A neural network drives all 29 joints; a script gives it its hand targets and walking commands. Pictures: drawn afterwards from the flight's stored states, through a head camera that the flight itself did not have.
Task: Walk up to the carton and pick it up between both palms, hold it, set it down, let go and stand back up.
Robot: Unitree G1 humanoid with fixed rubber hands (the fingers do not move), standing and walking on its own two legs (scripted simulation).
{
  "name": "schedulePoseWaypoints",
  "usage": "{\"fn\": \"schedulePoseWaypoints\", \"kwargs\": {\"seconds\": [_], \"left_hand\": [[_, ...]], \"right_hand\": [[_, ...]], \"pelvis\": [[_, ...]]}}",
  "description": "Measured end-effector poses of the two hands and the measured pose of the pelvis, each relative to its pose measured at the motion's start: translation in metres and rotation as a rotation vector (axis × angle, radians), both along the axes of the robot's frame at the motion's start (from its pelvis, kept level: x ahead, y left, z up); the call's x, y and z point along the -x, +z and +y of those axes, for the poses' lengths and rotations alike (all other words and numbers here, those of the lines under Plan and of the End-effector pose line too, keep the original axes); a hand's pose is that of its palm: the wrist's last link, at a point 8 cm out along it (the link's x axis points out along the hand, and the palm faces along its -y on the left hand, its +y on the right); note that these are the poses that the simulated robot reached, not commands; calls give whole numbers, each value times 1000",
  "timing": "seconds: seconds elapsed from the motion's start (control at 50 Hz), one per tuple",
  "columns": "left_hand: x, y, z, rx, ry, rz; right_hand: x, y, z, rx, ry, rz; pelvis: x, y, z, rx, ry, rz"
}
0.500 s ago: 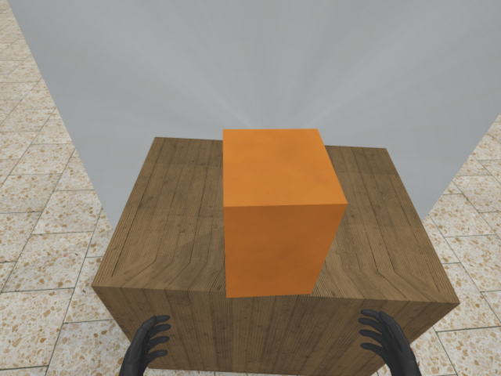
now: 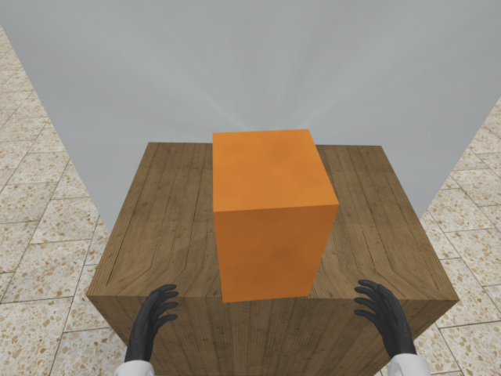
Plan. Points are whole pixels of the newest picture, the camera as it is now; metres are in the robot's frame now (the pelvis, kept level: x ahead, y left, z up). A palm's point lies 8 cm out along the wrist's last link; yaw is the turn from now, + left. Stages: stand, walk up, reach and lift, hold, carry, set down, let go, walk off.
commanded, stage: reach and lift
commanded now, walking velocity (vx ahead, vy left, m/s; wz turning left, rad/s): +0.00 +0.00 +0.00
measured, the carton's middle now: (263, 219) +0.41 -0.01 +0.00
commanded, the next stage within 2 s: none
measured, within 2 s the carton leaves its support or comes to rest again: neither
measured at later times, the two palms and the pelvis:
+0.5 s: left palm (144, 278) +0.25 +0.18 +0.06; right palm (397, 279) +0.25 -0.20 +0.06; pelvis -0.01 +0.00 +0.01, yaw -1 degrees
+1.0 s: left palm (145, 221) +0.31 +0.18 +0.12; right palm (405, 222) +0.31 -0.21 +0.13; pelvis -0.02 +0.00 +0.01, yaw -2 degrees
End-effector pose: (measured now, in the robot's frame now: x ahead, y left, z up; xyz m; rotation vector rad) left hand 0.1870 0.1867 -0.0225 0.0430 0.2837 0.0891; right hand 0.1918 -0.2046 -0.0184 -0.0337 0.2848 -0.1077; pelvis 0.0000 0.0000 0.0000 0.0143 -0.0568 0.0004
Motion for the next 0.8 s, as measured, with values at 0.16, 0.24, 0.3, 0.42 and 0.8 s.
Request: {"fn": "schedulePoseWaypoints", "kwargs": {"seconds": [0.16,0.24,0.3,0.42,0.8], "left_hand": [[-29,22,-2,13,0,-32],[-44,37,-4,19,-5,-36],[-52,47,-6,23,-9,-29],[-62,69,-7,33,-1,-23],[-106,121,-10,55,-18,-26]], "right_hand": [[-23,22,-2,-11,-10,-42],[-34,36,1,-17,-8,-54],[-40,46,3,-19,-16,-61],[-51,67,4,-14,-21,-79],[-100,114,-1,-21,-14,-80]], "pelvis": [[-1,1,-2,-4,-5,0],[-1,2,-3,-5,-8,-8],[0,3,-2,-5,-12,-12],[5,5,-2,-4,-20,-12],[20,5,-1,1,-34,38]]}}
